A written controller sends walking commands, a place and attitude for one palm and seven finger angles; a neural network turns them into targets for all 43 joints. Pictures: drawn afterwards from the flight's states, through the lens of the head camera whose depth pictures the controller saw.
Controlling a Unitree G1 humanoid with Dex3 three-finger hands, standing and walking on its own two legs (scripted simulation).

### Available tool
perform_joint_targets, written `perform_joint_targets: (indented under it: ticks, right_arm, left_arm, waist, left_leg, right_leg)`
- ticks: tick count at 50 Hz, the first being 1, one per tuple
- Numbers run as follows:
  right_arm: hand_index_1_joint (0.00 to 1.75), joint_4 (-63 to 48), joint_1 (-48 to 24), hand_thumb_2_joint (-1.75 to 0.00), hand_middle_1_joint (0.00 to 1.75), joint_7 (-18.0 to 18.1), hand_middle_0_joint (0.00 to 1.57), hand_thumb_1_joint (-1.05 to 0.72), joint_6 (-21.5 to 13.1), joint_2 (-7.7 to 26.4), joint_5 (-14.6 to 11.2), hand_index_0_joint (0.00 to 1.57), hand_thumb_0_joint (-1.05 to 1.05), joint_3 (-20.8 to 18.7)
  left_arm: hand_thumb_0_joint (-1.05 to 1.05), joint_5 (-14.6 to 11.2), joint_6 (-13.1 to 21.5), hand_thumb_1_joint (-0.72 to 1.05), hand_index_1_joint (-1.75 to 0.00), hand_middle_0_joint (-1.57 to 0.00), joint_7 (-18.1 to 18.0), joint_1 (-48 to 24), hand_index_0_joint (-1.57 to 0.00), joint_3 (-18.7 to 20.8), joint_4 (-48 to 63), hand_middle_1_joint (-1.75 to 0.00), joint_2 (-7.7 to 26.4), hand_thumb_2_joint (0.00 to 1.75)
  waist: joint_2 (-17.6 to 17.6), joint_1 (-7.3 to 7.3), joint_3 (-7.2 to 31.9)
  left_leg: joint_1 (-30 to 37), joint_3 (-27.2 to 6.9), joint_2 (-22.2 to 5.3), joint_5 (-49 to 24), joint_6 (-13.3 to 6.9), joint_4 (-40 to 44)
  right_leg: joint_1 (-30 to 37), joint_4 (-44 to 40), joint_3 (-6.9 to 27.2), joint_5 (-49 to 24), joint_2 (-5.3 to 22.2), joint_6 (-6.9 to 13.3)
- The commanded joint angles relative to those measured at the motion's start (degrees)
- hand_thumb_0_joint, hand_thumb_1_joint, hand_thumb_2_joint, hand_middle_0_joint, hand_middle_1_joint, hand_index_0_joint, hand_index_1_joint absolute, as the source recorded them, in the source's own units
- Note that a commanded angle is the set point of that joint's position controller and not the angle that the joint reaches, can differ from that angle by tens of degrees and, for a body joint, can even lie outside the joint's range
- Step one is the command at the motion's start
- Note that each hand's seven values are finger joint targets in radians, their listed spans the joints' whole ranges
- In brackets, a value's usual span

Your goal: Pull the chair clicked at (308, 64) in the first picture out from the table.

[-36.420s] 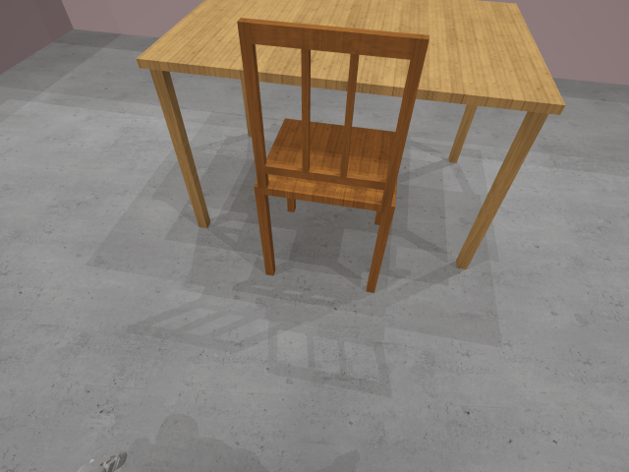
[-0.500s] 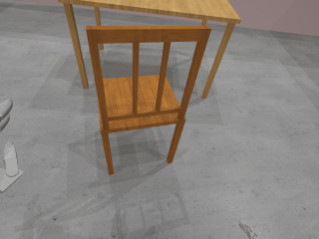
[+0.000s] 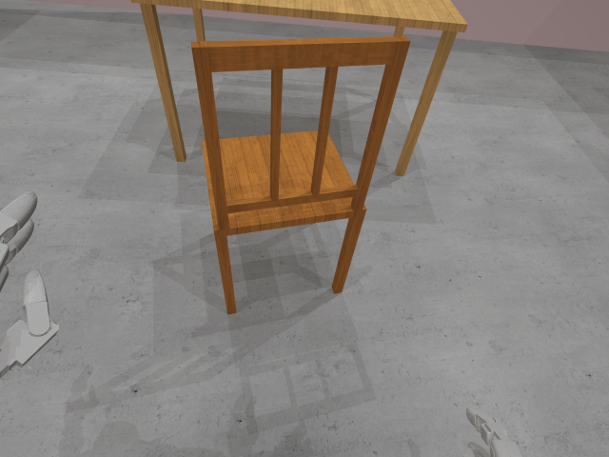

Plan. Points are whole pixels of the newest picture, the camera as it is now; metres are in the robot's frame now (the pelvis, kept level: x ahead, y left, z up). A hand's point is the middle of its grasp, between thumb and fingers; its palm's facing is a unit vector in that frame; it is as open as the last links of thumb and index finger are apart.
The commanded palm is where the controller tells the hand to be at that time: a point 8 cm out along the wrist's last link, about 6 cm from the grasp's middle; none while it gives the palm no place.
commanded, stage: stop stepping back and stand still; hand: left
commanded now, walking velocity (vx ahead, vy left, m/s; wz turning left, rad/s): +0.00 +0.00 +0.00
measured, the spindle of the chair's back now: (275, 142) +0.73 +0.11 -0.02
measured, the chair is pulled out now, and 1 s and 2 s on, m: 0.59 0.59 0.59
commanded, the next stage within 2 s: let the arm hang, fingers relaxed in 0.44 s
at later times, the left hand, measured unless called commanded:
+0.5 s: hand out of the picture +0.16 +0.27 +0.20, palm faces +0.42 -0.77 -0.49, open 7.4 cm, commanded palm +0.11 +0.31 +0.21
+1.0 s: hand out of the picture +0.00 +0.19 -0.14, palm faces +0.06 -0.98 -0.20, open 7.0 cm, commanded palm none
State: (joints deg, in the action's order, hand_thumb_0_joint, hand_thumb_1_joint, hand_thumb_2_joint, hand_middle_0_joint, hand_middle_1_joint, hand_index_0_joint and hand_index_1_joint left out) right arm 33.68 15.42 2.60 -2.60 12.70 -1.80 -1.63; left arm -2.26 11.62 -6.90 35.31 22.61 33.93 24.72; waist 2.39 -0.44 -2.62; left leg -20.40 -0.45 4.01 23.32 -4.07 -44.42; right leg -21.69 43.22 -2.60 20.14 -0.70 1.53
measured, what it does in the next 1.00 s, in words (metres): stands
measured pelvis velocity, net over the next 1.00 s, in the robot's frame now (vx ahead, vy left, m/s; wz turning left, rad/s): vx -0.01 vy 0.01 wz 0.05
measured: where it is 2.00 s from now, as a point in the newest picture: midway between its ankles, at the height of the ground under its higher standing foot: outside the picture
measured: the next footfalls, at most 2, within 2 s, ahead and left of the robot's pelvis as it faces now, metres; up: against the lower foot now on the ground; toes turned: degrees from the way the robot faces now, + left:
none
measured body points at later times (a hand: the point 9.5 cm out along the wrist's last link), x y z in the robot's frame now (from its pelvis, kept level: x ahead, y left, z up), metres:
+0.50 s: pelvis -0.03 +0.01 +0.03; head -0.01 +0.01 +0.48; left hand +0.13 +0.31 +0.22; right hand +0.12 -0.23 -0.06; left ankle +0.01 +0.07 -0.71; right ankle -0.02 -0.10 -0.71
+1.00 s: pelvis -0.01 +0.01 +0.03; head +0.02 +0.02 +0.48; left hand +0.00 +0.25 -0.12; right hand +0.01 -0.24 -0.11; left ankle +0.01 +0.07 -0.71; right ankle -0.01 -0.10 -0.71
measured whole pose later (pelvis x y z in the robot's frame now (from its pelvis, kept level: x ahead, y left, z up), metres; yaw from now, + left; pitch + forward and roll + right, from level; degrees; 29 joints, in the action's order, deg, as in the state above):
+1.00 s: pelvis -0.01 +0.01 +0.03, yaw +3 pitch +1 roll -1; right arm 56.7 17.0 1.1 1.2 11.0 0.9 -1.6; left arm 0.1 -0.7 -1.6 16.8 0.5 -55.9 11.4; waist 0.6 0.6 -3.3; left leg -15.1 -3.1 5.4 9.6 -4.6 -24.2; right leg -10.9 22.5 -1.1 12.7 -1.7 1.1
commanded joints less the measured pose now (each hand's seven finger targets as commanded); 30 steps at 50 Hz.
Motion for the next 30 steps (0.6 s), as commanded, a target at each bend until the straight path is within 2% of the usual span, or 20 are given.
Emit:
perform_joint_targets:
  ticks: [1, 2, 4, 6, 8, 9, 10, 11, 12, 13, 15, 17, 19, 20, 23, 26, 27, 28, 29, 30]
  right_arm:
    - [0.3, -8.6, -5.8, -0.9, 0.3, 1.5, 0.2, -0.9, -5.6, 4.9, 1.4, 0.2, 0.0, -1.9]
    - [0.3, -7.9, -6.2, -0.9, 0.3, 1.2, 0.2, -0.9, -6.0, 4.6, 1.3, 0.2, 0.0, -1.9]
    - [0.3, -7.8, -5.5, -0.9, 0.3, 0.2, 0.2, -0.9, -6.1, 5.7, 0.0, 0.2, 0.0, -2.8]
    - [0.3, -8.2, -5.1, -0.9, 0.3, -0.3, 0.2, -0.9, -5.6, 6.3, -0.7, 0.2, 0.0, -3.0]
    - [0.3, -9.0, -5.9, -0.9, 0.3, -0.6, 0.2, -0.9, -4.9, 6.4, -0.9, 0.2, 0.0, -2.9]
    - [0.3, -9.2, -6.4, -0.9, 0.3, -0.7, 0.2, -0.9, -4.9, 6.2, -0.9, 0.2, 0.0, -2.8]
    - [0.3, -9.6, -7.4, -0.9, 0.3, -0.7, 0.2, -0.9, -5.0, 6.4, -0.7, 0.2, 0.0, -2.6]
    - [0.3, -9.2, -7.1, -0.9, 0.3, -0.6, 0.2, -0.9, -5.1, 6.7, -0.8, 0.2, 0.0, -2.8]
    - [0.3, -9.2, -6.3, -0.9, 0.3, -0.6, 0.2, -0.9, -5.0, 7.3, -0.9, 0.2, 0.0, -3.5]
    - [0.3, -9.5, -6.3, -0.9, 0.3, -0.4, 0.2, -0.9, -5.1, 7.2, -0.7, 0.2, 0.0, -3.6]
    - [0.3, -9.2, -6.5, -0.9, 0.3, 0.2, 0.2, -0.9, -5.8, 6.4, 0.0, 0.2, 0.0, -2.7]
    - [0.3, -8.6, -7.0, -0.9, 0.3, 1.0, 0.2, -0.9, -6.6, 6.5, 0.7, 0.2, 0.0, -2.1]
    - [0.3, -8.2, -7.6, -0.9, 0.3, 2.0, 0.2, -0.9, -7.6, 6.4, 0.9, 0.2, 0.0, -1.7]
    - [0.3, -7.6, -7.7, -0.9, 0.3, 2.3, 0.2, -0.9, -8.0, 5.7, 1.0, 0.2, 0.0, -1.4]
    - [0.3, -6.7, -7.2, -0.9, 0.3, 2.4, 0.2, -0.9, -8.2, 5.5, 0.8, 0.2, 0.0, -1.4]
    - [0.3, -6.8, -7.8, -0.9, 0.3, 1.9, 0.2, -0.9, -7.8, 5.6, 0.7, 0.2, 0.0, -1.7]
    - [0.3, 8.1, -5.4, -0.9, 0.3, -3.1, 0.2, -0.9, -9.1, 12.9, 1.0, 0.2, 0.0, -3.9]
    - [0.3, 8.6, -1.2, -0.9, 0.3, -3.3, 0.2, -0.9, -5.5, 9.3, 0.9, 0.2, 0.0, -4.0]
    - [0.3, 7.7, -0.4, -0.9, 0.3, -3.0, 0.2, -0.9, -4.3, 8.0, 1.1, 0.2, 0.0, -3.8]
    - [0.3, 7.8, -0.4, -0.9, 0.3, -3.0, 0.2, -0.9, -2.8, 7.2, 1.6, 0.2, 0.0, -3.2]
  left_arm:
    - [0.0, 0.0, 5.1, 0.9, -0.3, -0.2, -3.7, -5.9, -0.2, 14.6, 13.8, -0.3, 16.7, 0.9]
    - [0.0, -0.1, 5.1, 0.9, -0.3, -0.2, -3.3, -6.3, -0.2, 14.3, 10.8, -0.3, 15.5, 0.9]
    - [0.0, -0.6, 4.7, 0.9, -0.3, -0.2, -2.5, -4.0, -0.2, 12.5, 4.0, -0.3, 12.6, 0.9]
    - [0.0, -1.0, 4.6, 0.9, -0.3, -0.2, -1.6, 0.9, -0.2, 10.7, -1.1, -0.3, 9.7, 0.9]
    - [0.0, -1.3, 4.6, 0.9, -0.3, -0.2, -0.7, 3.9, -0.2, 9.6, -3.0, -0.3, 8.8, 0.9]
    - [0.0, -1.3, 4.8, 0.9, -0.3, -0.2, -0.3, 5.5, -0.2, 8.9, -4.4, -0.3, 8.0, 0.9]
    - [0.0, -1.6, 5.3, 0.9, -0.3, -0.2, -0.2, 3.4, -0.2, 8.8, -2.6, -0.3, 8.8, 0.9]
    - [0.0, -1.7, 5.3, 0.9, -0.3, -0.2, -0.1, 1.5, -0.2, 8.5, -1.5, -0.3, 8.9, 0.9]
    - [0.0, -1.8, 5.3, 0.9, -0.3, -0.2, -0.1, 0.7, -0.2, 7.1, 1.1, -0.3, 8.0, 0.9]
    - [0.0, -1.8, 5.4, 0.9, -0.3, -0.2, -0.2, 0.6, -0.2, 7.3, 3.3, -0.3, 8.8, 0.9]
    - [0.0, -1.7, 5.4, 0.9, -0.3, -0.2, -1.0, -1.3, -0.2, 8.5, 8.0, -0.3, 11.0, 0.9]
    - [0.0, -0.9, 5.3, 0.9, -0.3, -0.2, -2.0, -4.6, -0.2, 8.6, 11.6, -0.3, 11.6, 0.9]
    - [0.0, -0.1, 5.1, 0.9, -0.3, -0.2, -2.9, -7.9, -0.2, 9.8, 12.7, -0.3, 13.0, 0.9]
    - [0.0, 0.0, 5.0, 0.9, -0.3, -0.2, -3.2, -8.4, -0.2, 9.7, 11.2, -0.3, 12.5, 0.9]
    - [0.0, -0.2, 4.4, 0.9, -0.3, -0.2, -3.0, -6.2, -0.2, 8.3, 4.2, -0.3, 10.0, 0.9]
    - [0.0, -1.0, 3.9, 0.9, -0.3, -0.2, -2.2, -2.1, -0.2, 6.3, -1.5, -0.3, 7.3, 0.9]
    - [0.0, 5.4, -4.7, 0.9, -0.3, -0.2, 5.4, -7.2, -0.2, -14.8, -41.9, -0.3, -4.2, 0.9]
    - [0.0, 5.0, -8.7, 0.9, -0.3, -0.2, 6.5, -6.4, -0.2, -13.9, -44.1, -0.3, -5.3, 0.9]
    - [0.0, 4.9, -10.0, 0.9, -0.3, -0.2, 6.4, -6.7, -0.2, -15.0, -43.5, -0.3, -7.0, 0.9]
    - [0.0, 4.3, -10.3, 0.9, -0.3, -0.2, 6.0, -8.7, -0.2, -15.8, -45.4, -0.3, -8.1, 0.9]
  waist:
    - [-25.0, 2.14, 3.6]
    - [-20.4, 2.13, 2.5]
    - [-7.8, 1.83, 3.1]
    - [-3.2, 1.19, 3.6]
    - [-2.0, 0.99, 4.0]
    - [-2.9, 1.17, 3.6]
    - [-3.6, 1.22, 3.6]
    - [-1.9, 1.41, 4.1]
    - [1.5, 1.44, 4.9]
    - [1.9, 1.53, 4.8]
    - [-3.7, 1.51, 5.2]
    - [-11.2, 1.04, 4.0]
    - [-16.3, 0.32, 2.7]
    - [-16.7, -0.05, 1.8]
    - [-8.7, -0.28, 2.4]
    - [-3.6, 0.23, 2.1]
    - [-1.2, 4.05, 1.1]
    - [1.4, 2.84, 7.3]
    - [2.6, 3.08, 7.5]
    - [6.1, 2.41, 9.0]
  left_leg:
    - [3.8, -23.7, -15.4, -21.0, -1.5, 25.9]
    - [1.6, -23.4, -15.5, -20.4, -1.7, 25.7]
    - [0.9, -18.7, -14.2, -22.7, -2.9, 23.1]
    - [1.0, -15.7, -12.9, -20.0, -1.3, 22.2]
    - [-3.7, -12.8, -10.4, -8.5, 0.5, 20.9]
    - [-4.3, -10.9, -8.1, -3.6, 1.6, 20.3]
    - [-4.9, -9.7, -7.5, 0.2, 2.1, 19.9]
    - [-4.4, -9.2, -6.7, 3.1, 2.0, 20.1]
    - [-1.6, -9.0, -5.8, 2.6, 1.5, 18.2]
    - [1.2, -8.7, -5.8, 0.9, 1.3, 16.9]
    - [4.8, -8.6, -6.6, 0.2, 1.0, 19.0]
    - [5.2, -11.8, -8.5, 4.2, 0.7, 26.5]
    - [1.9, -15.8, -10.7, 10.3, 1.1, 34.3]
    - [1.0, -16.7, -11.3, 11.4, 1.1, 35.8]
    - [3.6, -13.9, -9.1, 2.7, 1.4, 32.0]
    - [5.2, -11.4, -7.5, 0.7, 1.9, 29.5]
    - [1.9, -10.2, -8.2, -17.1, 0.6, 15.0]
    - [6.2, -8.3, -8.6, -21.7, 1.5, 13.4]
    - [7.8, -8.0, -8.3, -23.8, 1.6, 12.4]
    - [5.4, -9.1, -8.4, -20.2, 1.0, 11.7]
  right_leg:
    - [-3.8, 14.7, 5.7, 8.1, -1.7, -0.8]
    - [-1.7, 13.8, 7.0, 6.9, -1.1, -0.9]
    - [3.4, 5.3, 5.1, 4.2, -0.9, -1.3]
    - [9.0, -9.8, 2.5, 0.0, 0.3, -1.5]
    - [16.4, -18.5, 2.5, -7.6, 0.9, -0.9]
    - [16.2, -20.2, 3.7, -8.4, 2.4, 0.0]
    - [15.7, -21.0, 5.0, -7.0, 3.9, 1.1]
    - [14.2, -20.3, 7.5, -3.8, 4.6, 2.0]
    - [11.3, -21.2, 11.2, 0.8, 5.5, 2.7]
    - [8.0, -22.8, 13.4, 3.8, 6.8, 3.5]
    - [5.2, -22.5, 13.6, 5.5, 7.2, 3.3]
    - [5.5, -19.5, 10.2, 5.2, 3.8, 1.4]
    - [9.3, -15.0, 6.2, 2.7, 0.2, -0.3]
    - [10.3, -14.9, 5.8, 1.6, -0.2, -0.6]
    - [13.4, -21.5, 7.6, -3.1, 1.1, 0.0]
    - [11.5, -25.9, 10.4, -0.4, 3.1, 0.7]
    - [4.1, -15.7, 5.3, -13.0, 6.8, 2.2]
    - [3.8, -15.9, 6.1, -11.1, 7.8, 1.6]
    - [2.6, -16.2, 6.5, -10.8, 7.6, 2.1]
    - [3.2, -16.3, 6.7, -7.2, 7.6, 2.9]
